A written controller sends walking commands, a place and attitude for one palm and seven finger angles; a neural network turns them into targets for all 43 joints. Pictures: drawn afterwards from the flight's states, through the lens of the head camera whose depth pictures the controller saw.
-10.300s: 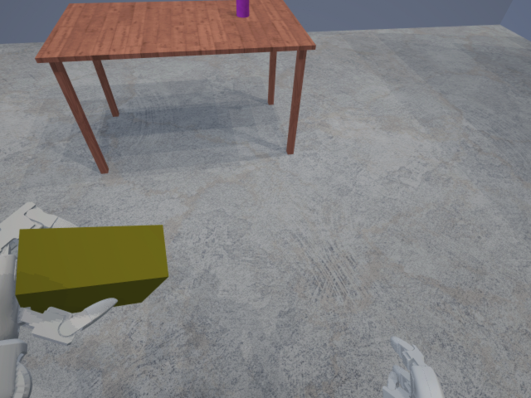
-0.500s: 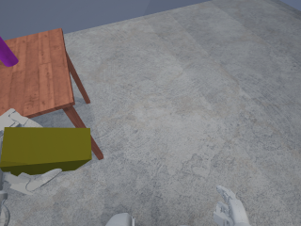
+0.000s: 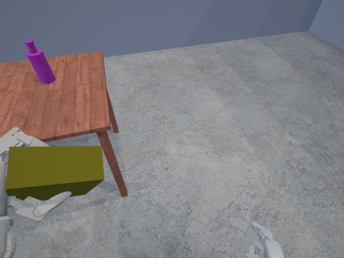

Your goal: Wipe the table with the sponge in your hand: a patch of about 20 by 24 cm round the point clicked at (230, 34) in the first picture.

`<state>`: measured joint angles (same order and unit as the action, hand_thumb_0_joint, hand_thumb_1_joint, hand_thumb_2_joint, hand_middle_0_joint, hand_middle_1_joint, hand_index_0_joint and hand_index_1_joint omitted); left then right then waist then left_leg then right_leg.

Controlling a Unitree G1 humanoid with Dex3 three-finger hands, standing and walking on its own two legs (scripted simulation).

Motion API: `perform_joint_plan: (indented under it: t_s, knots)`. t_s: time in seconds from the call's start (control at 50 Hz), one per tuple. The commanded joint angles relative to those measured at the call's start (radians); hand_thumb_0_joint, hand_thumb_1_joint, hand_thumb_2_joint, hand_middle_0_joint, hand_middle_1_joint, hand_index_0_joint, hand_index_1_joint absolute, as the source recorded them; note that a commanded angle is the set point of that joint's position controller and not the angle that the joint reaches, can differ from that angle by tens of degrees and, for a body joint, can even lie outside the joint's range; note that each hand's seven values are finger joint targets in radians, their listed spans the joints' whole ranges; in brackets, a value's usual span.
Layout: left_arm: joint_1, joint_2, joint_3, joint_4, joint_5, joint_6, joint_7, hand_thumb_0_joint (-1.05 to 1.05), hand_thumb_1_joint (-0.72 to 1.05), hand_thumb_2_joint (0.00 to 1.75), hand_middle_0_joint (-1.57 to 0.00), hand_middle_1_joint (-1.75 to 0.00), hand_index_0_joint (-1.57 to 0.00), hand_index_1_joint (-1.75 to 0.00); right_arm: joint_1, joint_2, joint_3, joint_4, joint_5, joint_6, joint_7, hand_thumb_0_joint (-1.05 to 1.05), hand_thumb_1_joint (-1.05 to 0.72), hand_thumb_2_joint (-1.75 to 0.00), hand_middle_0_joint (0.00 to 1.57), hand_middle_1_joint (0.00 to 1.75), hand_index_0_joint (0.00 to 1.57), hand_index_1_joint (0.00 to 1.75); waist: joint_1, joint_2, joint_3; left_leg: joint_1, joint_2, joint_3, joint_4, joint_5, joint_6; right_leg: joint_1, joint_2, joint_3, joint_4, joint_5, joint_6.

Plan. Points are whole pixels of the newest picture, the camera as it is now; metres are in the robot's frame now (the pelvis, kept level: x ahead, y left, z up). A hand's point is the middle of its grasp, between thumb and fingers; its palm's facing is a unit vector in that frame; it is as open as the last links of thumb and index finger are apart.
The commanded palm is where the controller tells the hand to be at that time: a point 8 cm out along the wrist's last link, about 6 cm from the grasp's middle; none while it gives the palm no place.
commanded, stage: take the last steps up to it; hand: left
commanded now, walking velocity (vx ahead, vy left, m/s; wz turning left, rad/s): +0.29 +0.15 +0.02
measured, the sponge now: (68, 174) +0.23 +0.21 +0.15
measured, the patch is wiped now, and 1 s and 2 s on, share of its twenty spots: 0.00 0.00 0.00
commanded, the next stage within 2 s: come to a stop and stand still in 0.68 s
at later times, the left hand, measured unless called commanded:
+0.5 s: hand (36, 130) +0.31 +0.30 +0.17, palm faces +0.36 -0.79 -0.49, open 10.4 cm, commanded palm +0.24 +0.35 +0.18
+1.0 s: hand (53, 111) +0.38 +0.30 +0.16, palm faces +0.35 -0.79 -0.51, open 10.4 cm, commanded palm +0.32 +0.35 +0.18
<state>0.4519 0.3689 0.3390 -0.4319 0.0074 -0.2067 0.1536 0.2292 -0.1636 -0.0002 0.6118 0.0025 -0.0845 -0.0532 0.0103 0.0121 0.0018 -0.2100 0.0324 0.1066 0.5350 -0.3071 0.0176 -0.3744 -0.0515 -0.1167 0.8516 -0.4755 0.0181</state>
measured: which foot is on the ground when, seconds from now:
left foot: down 0.00-0.08, up 0.10-0.40, down 0.42-0.80, up 0.82-1.00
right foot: up 0.00-0.06, down 0.08-0.44, up 0.46-0.76, down 0.78-1.00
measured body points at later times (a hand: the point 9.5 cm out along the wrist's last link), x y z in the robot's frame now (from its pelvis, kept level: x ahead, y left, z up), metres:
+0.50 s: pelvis +0.08 +0.07 -0.01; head +0.15 +0.08 +0.44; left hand +0.29 +0.34 +0.19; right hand +0.26 -0.19 -0.09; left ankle +0.12 +0.18 -0.73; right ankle +0.02 -0.07 -0.69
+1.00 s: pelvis +0.16 +0.07 +0.01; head +0.21 +0.04 +0.45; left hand +0.36 +0.34 +0.19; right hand +0.32 -0.16 -0.11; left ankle +0.15 +0.24 -0.66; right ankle +0.16 +0.02 -0.73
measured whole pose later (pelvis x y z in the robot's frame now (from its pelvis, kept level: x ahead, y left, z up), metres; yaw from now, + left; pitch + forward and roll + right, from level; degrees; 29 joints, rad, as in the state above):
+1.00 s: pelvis +0.16 +0.07 +0.01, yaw -1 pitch +0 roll +4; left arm 0.49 0.34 0.34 -0.46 -0.02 -0.18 0.15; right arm 0.15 -0.23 0.01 0.61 0.00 -0.02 -0.06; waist -0.01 0.00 0.12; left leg -0.46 0.04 0.06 0.99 -0.40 -0.05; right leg -0.26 -0.07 -0.18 0.55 -0.29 -0.08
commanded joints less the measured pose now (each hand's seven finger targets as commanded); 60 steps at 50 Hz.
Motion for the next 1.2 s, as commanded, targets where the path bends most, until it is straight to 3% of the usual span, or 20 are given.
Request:
perform_joint_plan:
  t_s: [0.0,0.04,0.06,0.08,0.12,0.2,0.3,0.36,0.38,0.42,0.44,0.52,0.72,0.74,0.78,0.82,0.9,1.06,1.12,1.18]
  knots:
    - [-0.097,0.142,0.084,-0.241,-0.021,-0.074,0.011,0.00,0.10,1.30,-1.20,-1.60,-1.20,-1.60,-0.083,-0.156,-0.046,-0.119,0.003,-0.057,-0.006,0.00,-0.90,-0.90,0.20,0.30,0.20,0.30,-0.005,0.178,-0.001,-0.092,0.191,-0.167,-0.176,0.002,0.117,0.130,0.017,-0.061,-0.263,0.053,0.008]
    - [-0.094,0.153,0.096,-0.195,-0.014,-0.065,0.009,0.00,0.10,1.30,-1.20,-1.60,-1.20,-1.60,-0.088,-0.151,-0.045,-0.111,0.002,-0.046,-0.005,0.00,-0.90,-0.90,0.20,0.30,0.20,0.30,0.003,0.028,-0.039,-0.206,0.142,-0.106,0.036,0.008,0.075,0.320,-0.049,0.039,-0.442,0.157,-0.035]
    - [-0.093,0.184,0.119,-0.168,-0.012,-0.059,0.009,0.00,0.10,1.30,-1.20,-1.60,-1.20,-1.60,-0.088,-0.128,-0.047,-0.116,0.005,-0.035,-0.001,0.00,-0.90,-0.90,0.20,0.30,0.20,0.30,0.002,-0.234,-0.064,-0.363,0.039,-0.010,0.304,-0.059,0.030,0.417,-0.241,0.356,-0.532,0.156,-0.122]
    - [-0.073,0.190,0.134,-0.125,-0.026,-0.055,0.008,0.00,0.10,1.30,-1.20,-1.60,-1.20,-1.60,-0.124,-0.134,-0.046,-0.133,0.005,-0.028,0.006,0.00,-0.90,-0.90,0.20,0.30,0.20,0.30,0.014,-0.351,-0.034,-0.519,-0.020,-0.028,0.537,-0.220,-0.010,0.441,-0.417,0.616,-0.598,0.252,-0.205]
    - [-0.101,0.187,0.146,-0.143,-0.039,-0.072,-0.001,0.00,0.10,1.30,-1.20,-1.60,-1.20,-1.60,-0.117,-0.155,-0.064,-0.114,0.010,-0.022,0.012,0.00,-0.90,-0.90,0.20,0.30,0.20,0.30,-0.002,-0.218,0.010,-0.512,0.055,-0.154,0.663,-0.125,-0.037,0.316,-0.424,0.570,-0.626,0.161,-0.220]
    - [-0.042,0.189,0.160,-0.254,-0.030,-0.116,-0.003,0.00,0.10,1.30,-1.20,-1.60,-1.20,-1.60,-0.146,-0.117,-0.030,-0.117,0.000,0.012,0.018,0.00,-0.90,-0.90,0.20,0.30,0.20,0.30,-0.006,-0.121,-0.037,-0.408,0.085,-0.083,0.455,-0.027,-0.043,0.292,-0.312,0.194,-0.543,0.531,-0.160]
    - [-0.013,0.203,0.175,-0.363,-0.025,-0.108,0.030,0.00,0.10,1.30,-1.20,-1.60,-1.20,-1.60,-0.136,-0.104,-0.044,-0.153,-0.007,-0.017,0.011,0.00,-0.90,-0.90,0.20,0.30,0.20,0.30,0.023,-0.174,-0.116,-0.175,0.010,0.070,0.106,0.024,-0.022,0.324,-0.264,0.121,-0.459,0.651,-0.136]
    - [-0.013,0.204,0.186,-0.406,-0.024,-0.103,0.038,0.00,0.10,1.30,-1.20,-1.60,-1.20,-1.60,-0.102,-0.123,-0.071,-0.159,-0.004,-0.026,-0.002,0.00,-0.90,-0.90,0.20,0.30,0.20,0.30,-0.002,-0.082,-0.167,0.025,-0.027,0.119,-0.091,0.154,-0.025,0.290,-0.200,0.078,-0.303,0.629,-0.085]
    - [0.012,0.190,0.173,-0.402,-0.028,-0.104,0.038,0.00,0.10,1.30,-1.20,-1.60,-1.20,-1.60,-0.076,-0.141,-0.082,-0.161,0.003,-0.029,-0.010,0.00,-0.90,-0.90,0.20,0.30,0.20,0.30,-0.023,0.042,-0.198,0.162,0.019,0.057,-0.126,0.196,-0.003,0.210,-0.164,0.039,-0.139,0.570,-0.051]
    - [0.012,0.189,0.175,-0.449,-0.021,-0.125,0.043,0.00,0.10,1.30,-1.20,-1.60,-1.20,-1.60,-0.069,-0.171,-0.100,-0.173,0.008,-0.035,-0.003,0.00,-0.90,-0.90,0.20,0.30,0.20,0.30,-0.017,0.350,-0.235,0.360,0.348,-0.370,-0.149,0.577,0.178,-0.145,-0.001,0.001,0.279,-0.188,0.003]
    - [0.021,0.211,0.187,-0.382,-0.012,-0.124,0.041,0.00,0.10,1.30,-1.20,-1.60,-1.20,-1.60,-0.058,-0.169,-0.102,-0.172,0.013,-0.039,0.006,0.00,-0.90,-0.90,0.20,0.30,0.20,0.30,-0.024,0.244,-0.175,0.299,0.362,-0.383,-0.171,0.564,0.210,-0.208,0.001,0.045,0.364,-0.203,-0.009]
    - [0.061,0.183,0.179,-0.409,-0.035,-0.105,0.020,0.00,0.10,1.30,-1.20,-1.60,-1.20,-1.60,-0.077,-0.157,-0.091,-0.141,0.025,-0.052,0.017,0.00,-0.90,-0.90,0.20,0.30,0.20,0.30,-0.020,0.218,-0.127,0.196,0.274,-0.197,-0.161,0.465,0.181,-0.246,-0.055,0.030,0.268,-0.031,0.013]
    - [0.037,0.178,0.164,-0.245,-0.047,-0.044,0.008,0.00,0.10,1.30,-1.20,-1.60,-1.20,-1.60,-0.089,-0.145,-0.047,-0.133,0.014,-0.036,-0.013,0.00,-0.90,-0.90,0.20,0.30,0.20,0.30,-0.003,0.088,-0.121,-0.022,0.218,-0.063,-0.051,0.277,0.080,0.187,0.000,-0.061,-0.339,0.208,0.006]
    - [0.006,0.188,0.165,-0.227,-0.039,-0.042,0.008,0.00,0.10,1.30,-1.20,-1.60,-1.20,-1.60,-0.091,-0.141,-0.047,-0.130,0.016,-0.027,-0.014,0.00,-0.90,-0.90,0.20,0.30,0.20,0.30,-0.001,-0.003,-0.131,-0.084,0.178,-0.036,0.077,0.202,0.059,0.267,-0.062,0.016,-0.421,0.303,-0.021]
    - [-0.024,0.205,0.174,-0.174,-0.041,-0.034,0.008,0.00,0.10,1.30,-1.20,-1.60,-1.20,-1.60,-0.119,-0.118,-0.032,-0.164,0.011,-0.020,-0.004,0.00,-0.90,-0.90,0.20,0.30,0.20,0.30,-0.001,-0.316,-0.112,-0.389,-0.026,-0.008,0.496,-0.253,-0.027,0.392,-0.406,0.541,-0.519,0.707,-0.193]
    - [-0.071,0.196,0.162,-0.194,-0.052,-0.046,0.007,0.00,0.10,1.30,-1.20,-1.60,-1.20,-1.60,-0.115,-0.139,-0.045,-0.140,0.017,-0.020,0.014,0.00,-0.90,-0.90,0.20,0.30,0.20,0.30,-0.014,-0.230,-0.081,-0.369,0.021,-0.132,0.645,-0.189,-0.061,0.325,-0.405,0.435,-0.497,0.819,-0.178]
    - [-0.027,0.194,0.158,-0.255,-0.032,-0.067,0.023,0.00,0.10,1.30,-1.20,-1.60,-1.20,-1.60,-0.166,-0.102,-0.005,-0.148,0.005,0.008,-0.003,0.00,-0.90,-0.90,0.20,0.30,0.20,0.30,-0.011,-0.110,-0.091,-0.305,0.023,-0.064,0.522,-0.098,-0.070,0.308,-0.286,0.146,-0.433,1.007,-0.126]
    - [0.109,0.217,0.217,-0.392,-0.042,-0.047,0.056,0.00,0.10,1.30,-1.20,-1.60,-1.20,-1.60,-0.131,-0.107,-0.024,-0.215,-0.002,0.027,-0.020,0.00,-0.90,-0.90,0.20,0.30,0.20,0.30,0.019,-0.137,-0.180,-0.186,-0.014,0.010,0.132,-0.010,-0.061,0.391,-0.265,0.126,-0.380,1.027,-0.138]
    - [0.110,0.192,0.203,-0.385,-0.049,-0.033,0.054,0.00,0.10,1.30,-1.20,-1.60,-1.20,-1.60,-0.091,-0.118,-0.038,-0.216,0.001,0.052,-0.028,0.00,-0.90,-0.90,0.20,0.30,0.20,0.30,-0.021,-0.083,-0.214,0.030,0.007,0.000,-0.103,0.254,-0.059,0.308,-0.187,0.073,-0.289,0.811,-0.066]
    - [0.087,0.199,0.175,-0.368,-0.043,-0.052,0.038,0.00,0.10,1.30,-1.20,-1.60,-1.20,-1.60,-0.073,-0.157,-0.060,-0.220,0.009,0.037,-0.026,0.00,-0.90,-0.90,0.20,0.30,0.20,0.30,0.001,0.186,-0.164,0.167,0.340,-0.299,-0.165,0.867,0.088,0.016,-0.008,0.055,-0.067,-0.089,0.006]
